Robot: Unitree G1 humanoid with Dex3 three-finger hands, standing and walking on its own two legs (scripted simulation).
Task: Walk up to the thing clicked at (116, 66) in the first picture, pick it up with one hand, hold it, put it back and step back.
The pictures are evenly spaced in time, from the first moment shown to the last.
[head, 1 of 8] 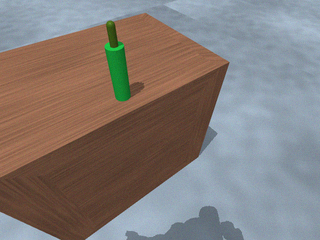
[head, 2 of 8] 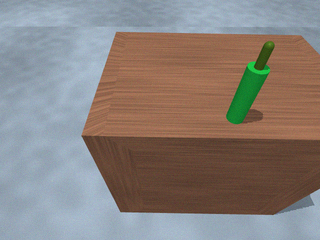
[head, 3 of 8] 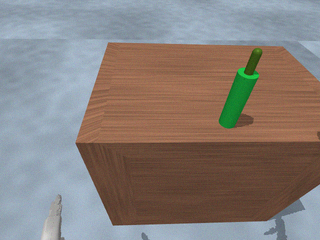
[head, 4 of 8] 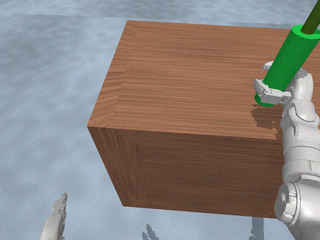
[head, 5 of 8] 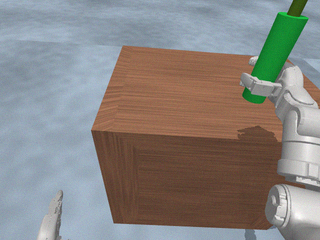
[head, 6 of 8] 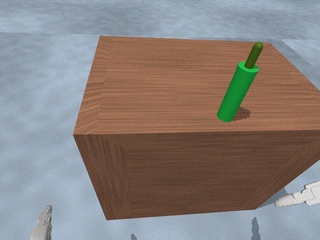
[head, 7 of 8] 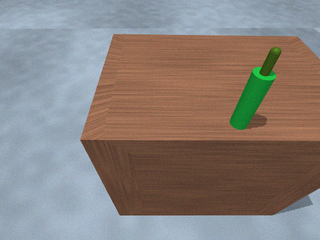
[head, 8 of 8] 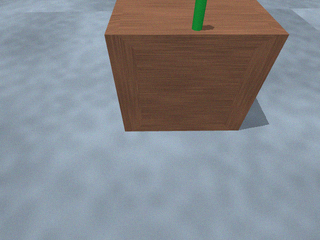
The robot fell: no
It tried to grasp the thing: yes
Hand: right
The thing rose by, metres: 0.27
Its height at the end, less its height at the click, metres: +0.00
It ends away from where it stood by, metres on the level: 0.02
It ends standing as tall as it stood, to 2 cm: yes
